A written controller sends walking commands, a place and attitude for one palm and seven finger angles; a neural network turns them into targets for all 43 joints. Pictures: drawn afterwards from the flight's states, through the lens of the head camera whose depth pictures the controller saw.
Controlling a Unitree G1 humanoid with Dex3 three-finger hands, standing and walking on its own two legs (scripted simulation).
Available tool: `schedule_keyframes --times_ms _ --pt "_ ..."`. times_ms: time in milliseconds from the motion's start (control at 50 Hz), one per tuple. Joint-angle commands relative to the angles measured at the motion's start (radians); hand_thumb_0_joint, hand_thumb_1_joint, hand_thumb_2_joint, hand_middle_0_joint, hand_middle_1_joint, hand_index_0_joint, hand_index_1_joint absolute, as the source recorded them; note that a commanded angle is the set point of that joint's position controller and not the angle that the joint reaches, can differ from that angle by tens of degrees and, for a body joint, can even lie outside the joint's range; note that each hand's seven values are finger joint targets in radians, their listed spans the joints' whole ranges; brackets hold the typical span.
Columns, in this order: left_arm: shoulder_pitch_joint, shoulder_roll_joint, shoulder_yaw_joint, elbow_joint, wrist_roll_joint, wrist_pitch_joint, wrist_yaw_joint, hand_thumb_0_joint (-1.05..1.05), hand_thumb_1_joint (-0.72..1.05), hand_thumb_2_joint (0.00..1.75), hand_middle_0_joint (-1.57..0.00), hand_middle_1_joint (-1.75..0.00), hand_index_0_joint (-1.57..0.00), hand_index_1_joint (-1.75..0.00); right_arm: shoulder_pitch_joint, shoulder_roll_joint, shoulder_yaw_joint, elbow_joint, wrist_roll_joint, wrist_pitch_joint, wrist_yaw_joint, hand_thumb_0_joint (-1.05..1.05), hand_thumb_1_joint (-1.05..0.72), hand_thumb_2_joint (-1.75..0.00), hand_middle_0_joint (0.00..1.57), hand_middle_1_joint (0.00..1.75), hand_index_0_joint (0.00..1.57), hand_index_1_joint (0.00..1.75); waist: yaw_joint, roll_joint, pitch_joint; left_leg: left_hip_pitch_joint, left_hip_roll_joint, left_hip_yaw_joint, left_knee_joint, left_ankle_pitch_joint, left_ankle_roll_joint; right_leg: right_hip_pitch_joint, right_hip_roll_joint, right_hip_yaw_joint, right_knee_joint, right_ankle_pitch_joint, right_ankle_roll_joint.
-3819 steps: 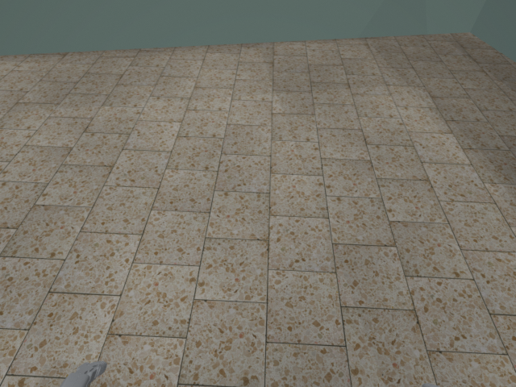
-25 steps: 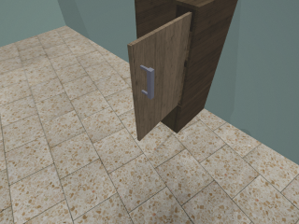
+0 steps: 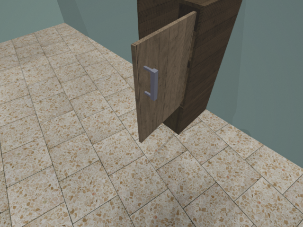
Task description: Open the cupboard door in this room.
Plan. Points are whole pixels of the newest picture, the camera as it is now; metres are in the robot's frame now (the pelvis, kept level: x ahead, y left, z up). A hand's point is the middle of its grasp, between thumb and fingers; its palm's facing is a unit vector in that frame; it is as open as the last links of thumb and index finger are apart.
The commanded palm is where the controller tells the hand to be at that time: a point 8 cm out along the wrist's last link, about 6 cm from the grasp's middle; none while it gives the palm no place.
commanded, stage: look to check the result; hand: left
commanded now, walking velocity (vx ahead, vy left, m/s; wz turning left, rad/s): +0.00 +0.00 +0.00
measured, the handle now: (150, 83) +0.63 +0.04 +0.00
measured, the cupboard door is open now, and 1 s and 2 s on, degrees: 94 94 94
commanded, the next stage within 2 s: stand and wait in 0.34 s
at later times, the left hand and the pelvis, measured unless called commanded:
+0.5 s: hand out of the picture +0.01 +0.17 -0.17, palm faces +0.03 -0.98 -0.19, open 7.3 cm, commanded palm none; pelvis +0.01 +0.00 +0.00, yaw +0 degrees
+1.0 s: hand out of the picture +0.02 +0.17 -0.17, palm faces +0.03 -0.98 -0.20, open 7.3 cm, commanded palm none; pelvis +0.02 -0.01 +0.00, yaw +0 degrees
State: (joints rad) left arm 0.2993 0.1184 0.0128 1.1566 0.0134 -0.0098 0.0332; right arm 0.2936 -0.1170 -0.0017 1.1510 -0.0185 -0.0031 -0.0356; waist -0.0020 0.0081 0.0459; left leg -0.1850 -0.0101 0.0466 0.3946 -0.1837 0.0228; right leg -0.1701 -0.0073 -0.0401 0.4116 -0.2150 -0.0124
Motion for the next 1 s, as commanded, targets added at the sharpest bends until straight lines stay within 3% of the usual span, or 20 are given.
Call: schedule_keyframes --times_ms 0,280,500,680,980 --pt "0.076 0.099 0.01 -0.015 -0.003 -0.011 0.007 0.0 0.9 0.9 -0.2 -0.3 -0.2 -0.3 0.073 -0.092 -0.011 -0.021 0.001 -0.003 -0.003 0.0 -0.9 -0.9 0.2 0.3 0.2 0.3 -0.005 -0.004 0.05 -0.008 0.101 -0.101 -0.086 0.0 0.011 -0.057 -0.087 0.091 -0.095 0.005 -0.029" --pt "0.055 0.109 0.009 -0.014 -0.005 -0.012 0.005 0.0 0.9 0.9 -0.2 -0.3 -0.2 -0.3 0.047 -0.105 -0.008 -0.013 0.0 -0.009 -0.004 0.0 -0.9 -0.9 0.2 0.3 0.2 0.3 -0.005 0.008 0.028 0.011 0.104 -0.101 -0.089 0.054 0.01 -0.024 -0.092 0.095 -0.093 0.048 -0.025" --pt "0.045 0.129 0.011 -0.018 -0.006 -0.018 0.005 0.0 0.9 0.9 -0.2 -0.3 -0.2 -0.3 0.031 -0.126 -0.009 -0.012 0.001 -0.012 -0.004 0.0 -0.9 -0.9 0.2 0.3 0.2 0.3 -0.001 -0.019 0.019 0.035 0.107 -0.102 -0.082 0.114 0.011 -0.005 -0.095 0.093 -0.1 0.097 -0.026" --pt "0.029 0.138 0.009 -0.021 -0.006 -0.017 0.003 0.0 0.9 0.9 -0.2 -0.3 -0.2 -0.3 0.024 -0.128 -0.007 -0.005 0.0 -0.01 -0.002 0.0 -0.9 -0.9 0.2 0.3 0.2 0.3 -0.004 -0.006 0.041 0.023 0.104 -0.099 -0.093 0.086 0.005 -0.004 -0.098 0.096 -0.115 0.077 -0.026" --pt "0.017 0.161 0.012 -0.02 -0.007 -0.021 0.001 0.0 0.9 0.9 -0.2 -0.3 -0.2 -0.3 0.002 -0.157 -0.011 -0.011 0.0 -0.012 -0.003 0.0 -0.9 -0.9 0.2 0.3 0.2 0.3 -0.004 -0.005 0.012 0.055 0.111 -0.099 -0.094 0.113 0.006 0.012 -0.1 0.101 -0.123 0.105 -0.031"
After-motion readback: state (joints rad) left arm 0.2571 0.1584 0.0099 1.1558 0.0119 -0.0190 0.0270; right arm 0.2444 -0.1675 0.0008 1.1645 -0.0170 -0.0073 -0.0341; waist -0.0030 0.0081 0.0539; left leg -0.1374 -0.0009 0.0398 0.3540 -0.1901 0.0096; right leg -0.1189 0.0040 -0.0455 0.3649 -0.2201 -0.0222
